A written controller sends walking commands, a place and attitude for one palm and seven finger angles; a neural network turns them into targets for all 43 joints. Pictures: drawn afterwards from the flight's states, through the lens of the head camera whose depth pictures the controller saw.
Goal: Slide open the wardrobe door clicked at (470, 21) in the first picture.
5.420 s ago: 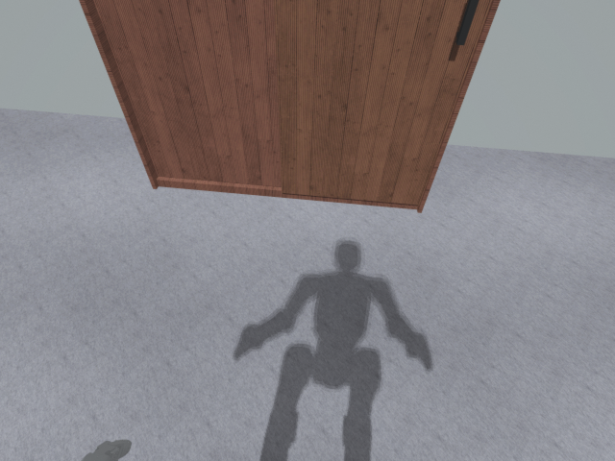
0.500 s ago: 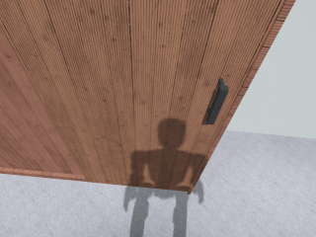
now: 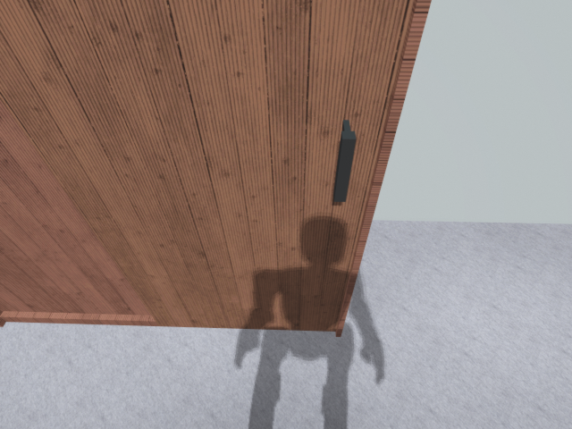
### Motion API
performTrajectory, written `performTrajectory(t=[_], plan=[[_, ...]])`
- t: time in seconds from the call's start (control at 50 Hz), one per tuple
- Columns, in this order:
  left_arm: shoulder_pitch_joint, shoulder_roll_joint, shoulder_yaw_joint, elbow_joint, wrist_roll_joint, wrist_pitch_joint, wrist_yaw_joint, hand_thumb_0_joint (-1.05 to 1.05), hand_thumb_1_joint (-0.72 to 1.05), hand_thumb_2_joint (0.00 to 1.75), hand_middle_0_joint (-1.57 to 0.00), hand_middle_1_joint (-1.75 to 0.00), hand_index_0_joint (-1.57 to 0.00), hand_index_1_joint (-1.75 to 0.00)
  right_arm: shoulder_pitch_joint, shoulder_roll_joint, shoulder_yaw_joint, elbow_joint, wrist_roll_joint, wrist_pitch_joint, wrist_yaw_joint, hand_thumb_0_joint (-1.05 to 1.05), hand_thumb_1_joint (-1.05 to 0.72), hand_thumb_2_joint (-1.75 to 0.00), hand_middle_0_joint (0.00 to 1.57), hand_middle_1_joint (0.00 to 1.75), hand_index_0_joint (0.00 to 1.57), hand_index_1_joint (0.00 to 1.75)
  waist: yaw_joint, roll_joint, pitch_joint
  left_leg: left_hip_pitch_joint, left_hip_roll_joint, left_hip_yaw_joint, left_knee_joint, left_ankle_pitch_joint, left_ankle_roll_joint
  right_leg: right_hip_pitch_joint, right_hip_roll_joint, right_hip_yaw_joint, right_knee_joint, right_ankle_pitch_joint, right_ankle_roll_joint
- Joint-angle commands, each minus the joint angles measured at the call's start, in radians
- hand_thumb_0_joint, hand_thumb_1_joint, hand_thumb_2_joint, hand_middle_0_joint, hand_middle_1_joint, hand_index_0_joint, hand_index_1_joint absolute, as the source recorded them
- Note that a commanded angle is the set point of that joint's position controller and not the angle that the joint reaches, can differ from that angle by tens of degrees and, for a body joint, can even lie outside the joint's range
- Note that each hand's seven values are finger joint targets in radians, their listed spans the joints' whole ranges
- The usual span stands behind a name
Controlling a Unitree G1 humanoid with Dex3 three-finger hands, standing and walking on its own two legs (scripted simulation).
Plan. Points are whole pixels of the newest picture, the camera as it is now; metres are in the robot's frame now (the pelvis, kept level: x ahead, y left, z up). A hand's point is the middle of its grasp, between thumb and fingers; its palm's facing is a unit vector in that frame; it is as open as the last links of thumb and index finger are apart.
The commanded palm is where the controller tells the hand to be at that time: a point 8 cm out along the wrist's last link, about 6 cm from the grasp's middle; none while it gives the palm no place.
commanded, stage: come to a stop and stand still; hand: right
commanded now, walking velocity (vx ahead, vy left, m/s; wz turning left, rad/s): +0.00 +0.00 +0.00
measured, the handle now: (342, 161) +0.53 -0.07 +0.08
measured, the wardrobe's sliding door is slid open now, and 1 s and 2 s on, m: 0.00 0.00 0.00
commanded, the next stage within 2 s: look again from close up in 0.70 s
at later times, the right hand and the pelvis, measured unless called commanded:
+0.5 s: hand out of the picture -0.04 -0.15 -0.18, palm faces +0.03 +0.99 -0.17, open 7.3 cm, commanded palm none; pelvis -0.03 +0.01 +0.00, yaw +0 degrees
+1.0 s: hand out of the picture +0.00 -0.18 -0.17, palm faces +0.02 +0.97 -0.23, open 7.4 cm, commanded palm none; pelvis -0.02 +0.00 +0.00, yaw +0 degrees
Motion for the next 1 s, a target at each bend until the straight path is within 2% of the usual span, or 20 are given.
performTrajectory(t=[0.0,0.02,0.04,0.06,0.08,0.12,0.22,0.34,0.4,0.58,0.6,0.62,0.64,0.66,0.7,0.74,0.76,0.8,0.84,0.98], plan=[[0.055,0.118,0.025,-0.004,-0.022,-0.035,0.005,0.0,0.9,0.9,-0.2,-0.3,-0.2,-0.3,0.083,-0.047,0.016,0.004,0.004,-0.046,-0.007,0.0,-0.9,-0.9,0.2,0.3,0.2,0.3,0.007,-0.069,-0.065,0.141,0.053,-0.061,-0.355,0.3,0.012,0.053,-0.169,0.152,-0.026,0.331,-0.03],[0.056,0.095,0.019,-0.004,-0.028,-0.037,0.001,0.0,0.9,0.9,-0.2,-0.3,-0.2,-0.3,0.075,-0.071,0.02,0.014,0.005,-0.053,-0.011,0.0,-0.9,-0.9,0.2,0.3,0.2,0.3,0.026,-0.029,-0.054,0.145,0.112,-0.116,-0.34,0.392,0.039,0.028,-0.134,0.125,-0.033,0.232,0.006],[0.054,0.088,0.015,-0.001,-0.028,-0.037,-0.003,0.0,0.9,0.9,-0.2,-0.3,-0.2,-0.3,0.069,-0.08,0.024,0.012,0.006,-0.055,-0.011,0.0,-0.9,-0.9,0.2,0.3,0.2,0.3,0.032,-0.055,-0.05,0.12,0.136,-0.118,-0.325,0.387,0.052,0.04,-0.117,0.122,-0.06,0.169,0.018],[0.051,0.082,0.013,0.009,-0.021,-0.027,-0.004,0.0,0.9,0.9,-0.2,-0.3,-0.2,-0.3,0.053,-0.075,0.021,0.021,0.005,-0.06,-0.009,0.0,-0.9,-0.9,0.2,0.3,0.2,0.3,0.036,0.073,-0.044,0.086,0.113,-0.125,-0.329,0.346,0.058,0.053,-0.108,0.106,-0.05,0.13,0.03],[0.049,0.094,0.012,0.018,-0.018,-0.024,-0.004,0.0,0.9,0.9,-0.2,-0.3,-0.2,-0.3,0.045,-0.063,0.026,0.022,0.007,-0.06,-0.008,0.0,-0.9,-0.9,0.2,0.3,0.2,0.3,0.038,0.095,-0.009,0.036,0.113,-0.129,-0.352,0.274,0.06,0.066,-0.107,0.098,-0.057,0.094,0.032],[0.058,0.097,0.006,0.035,-0.017,-0.026,-0.005,0.0,0.9,0.9,-0.2,-0.3,-0.2,-0.3,0.043,-0.052,0.032,0.026,0.008,-0.056,-0.007,0.0,-0.9,-0.9,0.2,0.3,0.2,0.3,0.039,0.041,0.025,0.002,0.088,-0.122,-0.368,0.167,0.05,0.07,-0.115,0.111,-0.096,0.07,0.027],[0.068,0.095,-0.002,0.061,-0.015,-0.027,-0.004,0.0,0.9,0.9,-0.2,-0.3,-0.2,-0.3,0.078,-0.042,0.033,0.042,0.009,-0.05,-0.009,0.0,-0.9,-0.9,0.2,0.3,0.2,0.3,0.024,-0.019,0.062,0.008,0.069,-0.112,-0.379,0.087,0.043,0.012,-0.118,0.125,-0.142,-0.04,0.024],[0.1,0.079,-0.002,0.075,-0.012,-0.027,-0.002,0.0,0.9,0.9,-0.2,-0.3,-0.2,-0.3,0.108,-0.026,0.032,0.051,0.008,-0.049,-0.009,0.0,-0.9,-0.9,0.2,0.3,0.2,0.3,0.017,-0.046,0.067,0.018,0.063,-0.097,-0.372,0.076,0.042,-0.033,-0.119,0.139,-0.159,-0.096,0.02],[0.122,0.07,-0.003,0.081,-0.012,-0.028,-0.001,0.0,0.9,0.9,-0.2,-0.3,-0.2,-0.3,0.111,-0.019,0.032,0.05,0.007,-0.05,-0.01,0.0,-0.9,-0.9,0.2,0.3,0.2,0.3,0.018,-0.037,0.065,0.02,0.061,-0.097,-0.369,0.077,0.043,-0.044,-0.12,0.143,-0.155,-0.096,0.02],[0.149,0.056,-0.001,0.086,-0.013,-0.031,0.0,0.0,0.9,0.9,-0.2,-0.3,-0.2,-0.3,0.129,-0.006,0.033,0.052,0.007,-0.055,-0.013,0.0,-0.9,-0.9,0.2,0.3,0.2,0.3,0.02,-0.025,0.059,0.017,0.06,-0.094,-0.363,0.096,0.045,-0.043,-0.123,0.137,-0.141,-0.073,0.02],[0.026,0.095,-0.011,0.007,-0.012,-0.048,-0.013,0.0,0.9,0.9,-0.2,-0.3,-0.2,-0.3,0.186,-0.037,0.048,0.065,-0.011,-0.08,-0.046,0.0,-0.9,-0.9,0.2,0.3,0.2,0.3,-0.026,-0.04,0.087,0.02,0.101,-0.113,-0.337,0.312,0.056,-0.109,-0.122,0.081,0.08,0.042,0.049],[0.102,0.049,-0.012,-0.014,-0.01,-0.036,-0.02,0.0,0.9,0.9,-0.2,-0.3,-0.2,-0.3,0.13,-0.08,0.038,0.014,0.0,-0.088,-0.036,0.0,-0.9,-0.9,0.2,0.3,0.2,0.3,0.044,-0.037,-0.003,-0.011,0.133,-0.171,-0.371,-0.012,0.089,-0.063,-0.073,0.092,0.068,-0.094,0.045],[0.146,0.059,-0.01,-0.01,-0.004,-0.033,-0.024,0.0,0.9,0.9,-0.2,-0.3,-0.2,-0.3,0.099,-0.083,0.036,-0.01,0.001,-0.088,-0.028,0.0,-0.9,-0.9,0.2,0.3,0.2,0.3,0.057,-0.031,-0.012,-0.06,0.116,-0.156,-0.354,-0.138,0.1,-0.056,-0.069,0.089,0.077,-0.104,0.036],[0.174,0.052,-0.014,-0.015,0.004,-0.042,-0.026,0.0,0.9,0.9,-0.2,-0.3,-0.2,-0.3,0.09,-0.07,0.035,-0.02,0.0,-0.094,-0.023,0.0,-0.9,-0.9,0.2,0.3,0.2,0.3,0.064,-0.114,-0.051,-0.063,0.104,-0.117,-0.306,-0.046,0.106,-0.025,-0.075,0.095,0.068,-0.034,0.03],[0.157,0.061,-0.016,-0.032,-0.001,-0.046,-0.02,0.0,0.9,0.9,-0.2,-0.3,-0.2,-0.3,0.102,-0.045,0.042,-0.018,0.004,-0.09,-0.016,0.0,-0.9,-0.9,0.2,0.3,0.2,0.3,0.046,-0.123,0.015,-0.047,0.055,-0.09,-0.266,-0.016,0.091,-0.096,-0.105,0.146,-0.015,-0.072,0.01],[0.141,0.081,-0.013,-0.047,-0.003,-0.047,-0.016,0.0,0.9,0.9,-0.2,-0.3,-0.2,-0.3,0.121,-0.027,0.046,-0.014,0.002,-0.082,-0.013,0.0,-0.9,-0.9,0.2,0.3,0.2,0.3,0.032,-0.059,0.054,-0.022,0.036,-0.075,-0.246,0.006,0.084,-0.152,-0.118,0.173,-0.068,-0.148,-0.002],[0.137,0.087,-0.013,-0.05,-0.003,-0.049,-0.016,0.0,0.9,0.9,-0.2,-0.3,-0.2,-0.3,0.121,-0.028,0.046,-0.015,-0.001,-0.082,-0.012,0.0,-0.9,-0.9,0.2,0.3,0.2,0.3,0.027,-0.066,0.059,-0.002,0.037,-0.069,-0.24,0.04,0.081,-0.165,-0.119,0.177,-0.076,-0.131,-0.005],[0.129,0.102,-0.012,-0.051,-0.003,-0.053,-0.014,0.0,0.9,0.9,-0.2,-0.3,-0.2,-0.3,0.124,-0.031,0.045,-0.019,0.002,-0.082,-0.01,0.0,-0.9,-0.9,0.2,0.3,0.2,0.3,0.025,-0.024,0.058,0.001,0.038,-0.074,-0.238,0.069,0.076,-0.147,-0.12,0.176,-0.088,-0.119,-0.005],[0.122,0.112,-0.011,-0.044,-0.006,-0.053,-0.013,0.0,0.9,0.9,-0.2,-0.3,-0.2,-0.3,0.121,-0.036,0.044,-0.024,0.001,-0.078,-0.01,0.0,-0.9,-0.9,0.2,0.3,0.2,0.3,0.023,-0.03,0.08,-0.006,0.039,-0.077,-0.246,0.074,0.074,-0.144,-0.121,0.173,-0.106,-0.136,-0.005],[0.09,0.147,-0.011,-0.032,-0.007,-0.064,-0.012,0.0,0.9,0.9,-0.2,-0.3,-0.2,-0.3,0.096,-0.085,0.034,-0.04,0.003,-0.083,-0.008,0.0,-0.9,-0.9,0.2,0.3,0.2,0.3,0.019,-0.018,0.018,0.04,0.058,-0.085,-0.258,0.174,0.07,-0.061,-0.119,0.141,-0.077,0.039,-0.005]])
